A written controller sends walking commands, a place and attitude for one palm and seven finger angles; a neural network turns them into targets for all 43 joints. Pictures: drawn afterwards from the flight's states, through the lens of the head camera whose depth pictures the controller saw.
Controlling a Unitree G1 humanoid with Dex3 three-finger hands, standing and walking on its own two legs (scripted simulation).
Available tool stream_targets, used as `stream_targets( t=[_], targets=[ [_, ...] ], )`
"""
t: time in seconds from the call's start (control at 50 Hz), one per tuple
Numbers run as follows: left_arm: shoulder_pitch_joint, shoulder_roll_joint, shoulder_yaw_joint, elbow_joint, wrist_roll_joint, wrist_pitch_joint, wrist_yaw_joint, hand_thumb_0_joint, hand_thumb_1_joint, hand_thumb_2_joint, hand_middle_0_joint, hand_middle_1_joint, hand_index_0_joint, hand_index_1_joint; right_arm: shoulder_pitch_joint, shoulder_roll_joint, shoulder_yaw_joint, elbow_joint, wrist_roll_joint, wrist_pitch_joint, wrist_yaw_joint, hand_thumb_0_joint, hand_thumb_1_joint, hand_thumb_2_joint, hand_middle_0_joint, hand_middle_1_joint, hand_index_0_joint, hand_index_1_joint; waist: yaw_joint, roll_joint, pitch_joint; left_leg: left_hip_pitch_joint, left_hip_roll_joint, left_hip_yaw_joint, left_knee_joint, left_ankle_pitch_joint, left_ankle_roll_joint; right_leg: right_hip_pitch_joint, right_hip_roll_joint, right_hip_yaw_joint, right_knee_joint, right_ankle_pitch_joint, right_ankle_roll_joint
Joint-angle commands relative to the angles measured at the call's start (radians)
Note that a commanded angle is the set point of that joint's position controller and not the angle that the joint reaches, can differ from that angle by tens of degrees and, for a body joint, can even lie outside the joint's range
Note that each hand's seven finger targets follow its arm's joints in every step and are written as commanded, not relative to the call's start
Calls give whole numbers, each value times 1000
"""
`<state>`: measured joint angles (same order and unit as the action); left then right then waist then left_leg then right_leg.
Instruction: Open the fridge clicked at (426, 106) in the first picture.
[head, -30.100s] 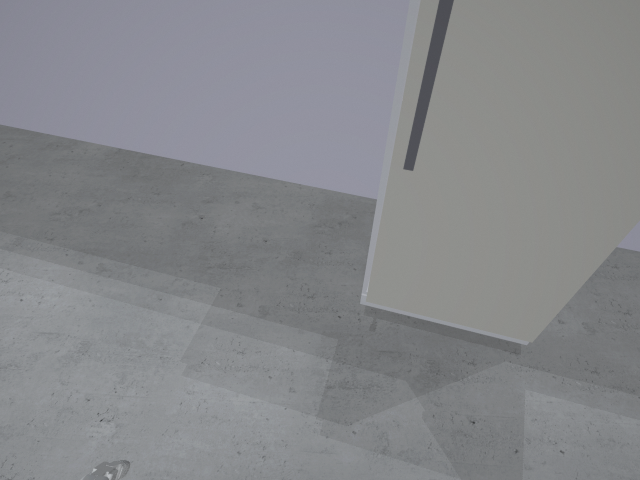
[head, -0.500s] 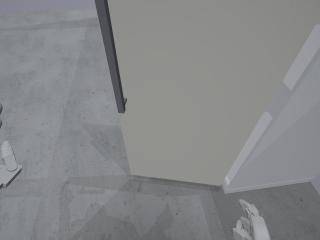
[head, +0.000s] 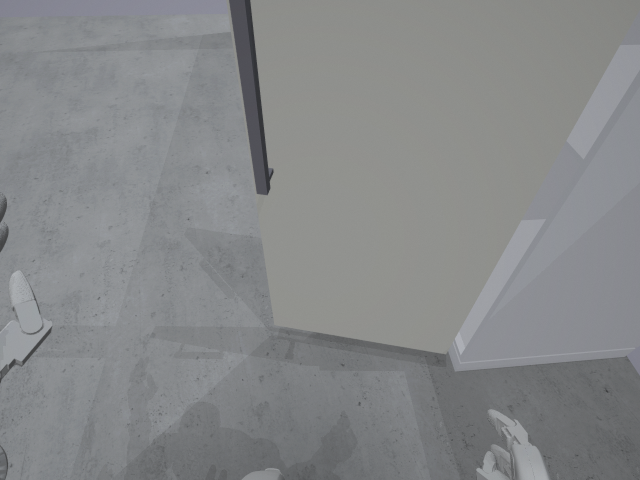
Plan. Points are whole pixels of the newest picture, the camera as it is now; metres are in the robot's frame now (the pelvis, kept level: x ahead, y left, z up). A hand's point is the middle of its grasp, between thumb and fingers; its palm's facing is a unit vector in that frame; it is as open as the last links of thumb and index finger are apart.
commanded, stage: step back with the hand held close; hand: left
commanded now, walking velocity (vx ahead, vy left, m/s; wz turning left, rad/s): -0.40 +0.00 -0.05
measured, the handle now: (252, 60) +0.65 +0.17 +0.22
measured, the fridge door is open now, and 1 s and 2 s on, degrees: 74 74 74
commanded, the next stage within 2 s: stop stepping back and stand still in 0.22 s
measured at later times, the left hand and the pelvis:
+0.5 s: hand out of the picture +0.07 +0.23 +0.18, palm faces +0.38 -0.81 -0.43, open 7.5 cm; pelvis -0.15 -0.01 +0.01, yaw -3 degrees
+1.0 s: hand out of the picture +0.00 +0.22 +0.19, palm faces +0.41 -0.81 -0.43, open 7.5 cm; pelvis -0.21 -0.02 +0.02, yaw -3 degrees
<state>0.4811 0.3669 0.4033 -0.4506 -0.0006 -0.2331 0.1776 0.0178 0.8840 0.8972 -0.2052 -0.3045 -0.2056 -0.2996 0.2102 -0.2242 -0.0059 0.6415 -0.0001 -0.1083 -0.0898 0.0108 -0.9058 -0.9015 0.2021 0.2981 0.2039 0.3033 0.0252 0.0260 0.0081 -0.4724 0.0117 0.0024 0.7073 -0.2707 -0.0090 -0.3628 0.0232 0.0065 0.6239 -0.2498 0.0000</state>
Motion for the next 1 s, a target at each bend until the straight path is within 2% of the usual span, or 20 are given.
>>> stream_targets(
  t=[0.0, 0.06, 0.08, 0.1, 0.14, 0.22, 0.3, 0.36, 0.4, 0.42, 0.46, 0.5, 0.6, 0.66, 0.7, 0.8, 0.82, 0.86, 0.92, 0.98],
  targets=[
    [-49, 238, 116, -205, -12, -20, 14, 0, 900, 900, -200, -300, -200, -300, -111, -78, -29, -164, -2, -39, -6, 0, -900, -900, 200, 300, 200, 300, -9, -230, -111, 99, -9, -4, 143, -144, -1, -20, -320, 252, -278, 304, -140],
    [-30, 240, 141, -251, -21, -24, 10, 0, 900, 900, -200, -300, -200, -300, -129, -110, -21, -174, 0, -21, -17, 0, -900, -900, 200, 300, 200, 300, -18, -64, -104, 180, 50, -33, -274, 130, 27, -10, -157, 86, -76, 287, -34],
    [-35, 249, 153, -294, -18, -36, 10, 0, 900, 900, -200, -300, -200, -300, -156, -137, -33, -196, -4, -21, -26, 0, -900, -900, 200, 300, 200, 300, 4, 203, -129, 138, 198, -198, -363, 342, 74, 16, -40, 8, 94, 106, 17],
    [-1, 245, 161, -299, -27, -43, 11, 0, 900, 900, -200, -300, -200, -300, -133, -110, -36, -200, -13, -26, -24, 0, -900, -900, 200, 300, 200, 300, 1, 282, -180, 140, 314, -273, -391, 551, 123, -1, 9, 19, 272, -212, 24],
    [42, 225, 165, -259, -35, -51, 2, 0, 900, 900, -200, -300, -200, -300, -114, -112, -48, -178, -28, -49, -6, 0, -900, -900, 200, 300, 200, 300, 7, 206, -231, 105, 347, -223, -382, 431, 157, 10, 20, 74, 505, -276, 17],
    [-14, 175, 97, -333, -45, -10, -2, 0, 900, 900, -200, -300, -200, -300, -103, -113, -58, -158, -13, -76, 12, 0, -900, -900, 200, 300, 200, 300, -1, 161, -206, 285, 296, -125, -341, 599, 141, -57, 7, 29, 362, -238, 37],
    [-57, 172, 70, -307, -44, 31, 3, 0, 900, 900, -200, -300, -200, -300, -133, -110, -47, -153, -20, -80, 14, 0, -900, -900, 200, 300, 200, 300, -8, 186, -157, 195, 282, -136, -468, 189, 123, 62, 21, -15, 167, -257, 24],
    [-20, 195, 93, -266, -46, 43, 13, 0, 900, 900, -200, -300, -200, -300, -121, -109, -44, -172, -8, -65, 19, 0, -900, -900, 200, 300, 200, 300, -11, 177, -129, 82, 155, -35, -444, -235, 34, 224, 14, -80, -200, -187, -26],
    [3, 265, 128, -284, -40, 35, 12, 0, 900, 900, -200, -300, -200, -300, -121, -73, -37, -187, -9, -36, 21, 0, -900, -900, 200, 300, 200, 300, -19, -124, -105, 89, -3, 63, 11, -165, -39, 51, -290, 325, -466, -279, -163],
    [-37, 307, 146, -317, -43, 24, 16, 0, 900, 900, -200, -300, -200, -300, -141, -90, -28, -181, -11, -35, 16, 0, -900, -900, 200, 300, 200, 300, 4, -193, -42, 11, -22, 16, 242, -154, -35, -39, -413, 419, -491, -113, -221],
    [12, 263, 150, -237, -42, 14, 17, 0, 900, 900, -200, -300, -200, -300, -74, -71, -19, -150, 2, -41, 13, 0, -900, -900, 200, 300, 200, 300, -23, -163, -161, -84, -2, -8, 283, -79, -25, 200, -310, 188, -294, 373, -162],
    [38, 248, 151, -213, -43, 27, 16, 0, 900, 900, -200, -300, -200, -300, -95, -86, -30, -177, 14, -31, 8, 0, -900, -900, 200, 300, 200, 300, -36, -178, -161, -42, 11, 26, 155, -44, -18, 236, -269, 128, -222, 452, -131],
    [-12, 212, 109, -157, -41, 13, 19, 0, 900, 900, -200, -300, -200, -300, -61, -125, -47, -143, 10, -35, -11, 0, -900, -900, 200, 300, 200, 300, -50, -49, -73, 245, 42, 30, -255, -102, 38, 46, -199, 89, -205, -147, -71],
    [-37, 223, 123, -188, -32, 4, 24, 0, 900, 900, -200, -300, -200, -300, -71, -153, -43, -173, 10, -45, -20, 0, -900, -900, 200, 300, 200, 300, -37, 201, -12, 234, 260, -316, -482, -294, 139, -72, -12, -65, 84, -235, -2],
    [-63, 231, 116, -180, -13, -4, 22, 0, 900, 900, -200, -300, -200, -300, -88, -124, -29, -142, -15, -47, -21, 0, -900, -900, 200, 300, 200, 300, -41, 231, 35, 93, 263, -347, -586, -459, 140, -33, -21, -45, 225, -257, -7],
    [-72, 198, 74, -182, -6, 14, 20, 0, 900, 900, -200, -300, -200, -300, -88, -133, -35, -132, -11, -63, -11, 0, -900, -900, 200, 300, 200, 300, -20, 116, -7, -20, 164, -90, -438, -396, 82, 264, -20, -101, -116, -184, -29],
    [-52, 204, 77, -176, -1, 15, 18, 0, 900, 900, -200, -300, -200, -300, -84, -130, -40, -143, -12, -53, -9, 0, -900, -900, 200, 300, 200, 300, -17, 27, -11, -83, 93, -27, -268, -403, 59, 294, -75, 3, -210, -249, -70],
    [-94, 248, 102, -194, -11, 15, 12, 0, 900, 900, -200, -300, -200, -300, -110, -119, -49, -136, -17, -39, 1, 0, -900, -900, 200, 300, 200, 300, -8, -265, 62, -188, -14, 44, 314, -227, 10, 99, -423, 575, -531, -546, -229],
    [-52, 250, 149, -163, -26, -19, 11, 0, 900, 900, -200, -300, -200, -300, -45, -100, -39, -106, -21, -43, 17, 0, -900, -900, 200, 300, 200, 300, -46, -73, -23, -128, 42, -3, 352, -92, -7, 125, -329, 333, -439, -325, -194],
    [-38, 230, 130, -118, -32, -25, 4, 0, 900, 900, -200, -300, -200, -300, -62, -102, -42, -114, -1, -30, 4, 0, -900, -900, 200, 300, 200, 300, -44, -86, -4, -57, 49, 38, 212, -57, -4, 93, -290, 209, -436, -270, -154]
  ],
)
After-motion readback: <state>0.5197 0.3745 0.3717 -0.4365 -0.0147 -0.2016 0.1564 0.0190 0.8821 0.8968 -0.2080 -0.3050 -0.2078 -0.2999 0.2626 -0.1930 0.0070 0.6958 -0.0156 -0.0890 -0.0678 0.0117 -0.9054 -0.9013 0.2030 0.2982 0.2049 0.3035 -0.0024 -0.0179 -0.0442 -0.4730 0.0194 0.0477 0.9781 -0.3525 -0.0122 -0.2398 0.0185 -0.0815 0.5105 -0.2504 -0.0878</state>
